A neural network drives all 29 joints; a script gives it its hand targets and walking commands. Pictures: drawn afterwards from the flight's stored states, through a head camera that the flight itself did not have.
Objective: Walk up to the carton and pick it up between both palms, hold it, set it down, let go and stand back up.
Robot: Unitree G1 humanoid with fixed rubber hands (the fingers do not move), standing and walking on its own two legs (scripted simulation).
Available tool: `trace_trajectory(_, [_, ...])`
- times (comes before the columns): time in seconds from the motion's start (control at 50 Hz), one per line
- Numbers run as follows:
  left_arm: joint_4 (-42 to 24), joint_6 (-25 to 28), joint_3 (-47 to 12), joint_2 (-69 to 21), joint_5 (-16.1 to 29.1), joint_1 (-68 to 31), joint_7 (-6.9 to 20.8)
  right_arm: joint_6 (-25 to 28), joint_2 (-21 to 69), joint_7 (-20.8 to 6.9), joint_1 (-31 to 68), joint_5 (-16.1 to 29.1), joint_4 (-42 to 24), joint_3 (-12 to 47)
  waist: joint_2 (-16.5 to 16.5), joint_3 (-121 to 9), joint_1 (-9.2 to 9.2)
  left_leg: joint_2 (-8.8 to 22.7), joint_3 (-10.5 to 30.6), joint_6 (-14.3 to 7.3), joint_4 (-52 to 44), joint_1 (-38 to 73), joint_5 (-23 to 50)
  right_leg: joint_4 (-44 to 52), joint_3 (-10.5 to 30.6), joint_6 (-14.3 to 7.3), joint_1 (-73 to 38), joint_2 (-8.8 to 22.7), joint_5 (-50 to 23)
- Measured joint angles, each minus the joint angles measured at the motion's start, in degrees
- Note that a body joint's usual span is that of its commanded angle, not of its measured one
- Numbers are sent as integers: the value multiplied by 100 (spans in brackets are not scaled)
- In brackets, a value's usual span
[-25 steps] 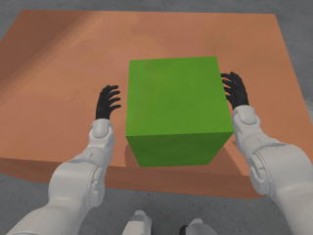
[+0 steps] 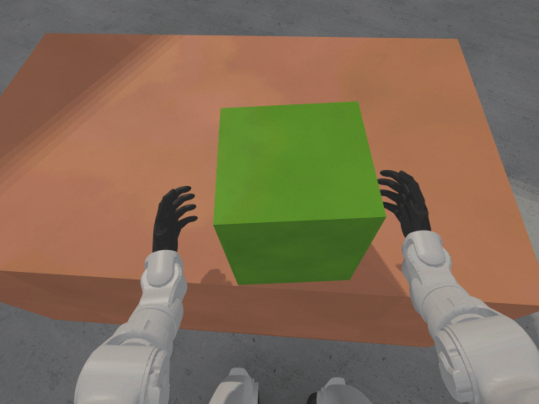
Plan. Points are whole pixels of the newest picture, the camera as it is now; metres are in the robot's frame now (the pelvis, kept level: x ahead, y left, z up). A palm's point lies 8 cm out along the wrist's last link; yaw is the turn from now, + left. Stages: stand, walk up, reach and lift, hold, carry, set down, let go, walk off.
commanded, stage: set down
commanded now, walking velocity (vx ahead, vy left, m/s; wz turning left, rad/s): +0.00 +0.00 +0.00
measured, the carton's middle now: (291, 202) +0.43 +0.01 -0.02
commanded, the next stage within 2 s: none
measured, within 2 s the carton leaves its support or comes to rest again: neither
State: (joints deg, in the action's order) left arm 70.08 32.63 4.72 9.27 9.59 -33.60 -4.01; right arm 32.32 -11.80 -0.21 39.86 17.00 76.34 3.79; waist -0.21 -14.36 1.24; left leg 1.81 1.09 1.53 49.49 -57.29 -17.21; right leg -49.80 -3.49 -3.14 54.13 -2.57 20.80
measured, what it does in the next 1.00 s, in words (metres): stands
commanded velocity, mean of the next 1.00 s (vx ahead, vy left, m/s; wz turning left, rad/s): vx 0.00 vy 0.00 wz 0.00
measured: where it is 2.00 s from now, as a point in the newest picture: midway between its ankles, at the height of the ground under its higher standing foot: outside the picture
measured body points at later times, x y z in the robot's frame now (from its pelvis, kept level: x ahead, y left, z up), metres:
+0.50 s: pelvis +0.00 +0.00 +0.02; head +0.06 +0.00 +0.47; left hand +0.30 +0.22 -0.01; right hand +0.33 -0.20 -0.01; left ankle +0.05 +0.13 -0.68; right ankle +0.01 -0.08 -0.68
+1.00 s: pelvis +0.01 -0.01 +0.04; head +0.03 +0.00 +0.49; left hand +0.23 +0.22 +0.00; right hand +0.23 -0.21 +0.00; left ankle +0.05 +0.13 -0.68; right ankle +0.01 -0.08 -0.68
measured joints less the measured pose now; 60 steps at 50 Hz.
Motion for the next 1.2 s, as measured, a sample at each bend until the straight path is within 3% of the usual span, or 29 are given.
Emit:
trace_trajectory(0.34, [-666, 16, 8, -43, 2, 1098, 34, 228, 16, -118, -1125, 97, -513, 74, 86, 403, -76, -48, -5, 4, -372, 983, 90, 301, 8, -17, -958, 39, -44])
trace_trajectory(0.82, [-2396, -158, -205, -20, -91, 3137, 53, 571, 54, -304, -3389, 74, -2081, 299, 254, 1165, -97, -98, -95, 20, -1312, 2824, 315, 1027, 108, -46, -2675, 76, -179])
trace_trajectory(1.02, [-2962, -433, -329, 58, -95, 3873, 135, 456, 221, -197, -4387, -110, -2823, 376, 326, 1467, 13, -81, -133, 58, -1826, 3804, 411, 1456, 155, -81, -3599, 51, -244])
trace_trajectory(1.2, [-3110, -792, -411, 179, -135, 4142, 177, 161, 356, -82, -4666, -376, -3001, 323, 298, 1623, 46, -63, -171, 76, -2057, 4454, 381, 1684, 199, -94, -4234, 28, -227])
